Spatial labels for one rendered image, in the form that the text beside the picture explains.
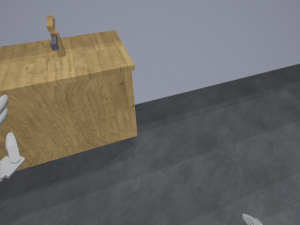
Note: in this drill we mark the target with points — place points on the tap lever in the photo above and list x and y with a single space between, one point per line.
54 42

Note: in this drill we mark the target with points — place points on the robot left hand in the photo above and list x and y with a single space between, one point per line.
9 164

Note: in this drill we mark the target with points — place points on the robot right hand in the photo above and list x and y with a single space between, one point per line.
250 220

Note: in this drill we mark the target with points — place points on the counter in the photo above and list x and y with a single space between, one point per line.
66 101

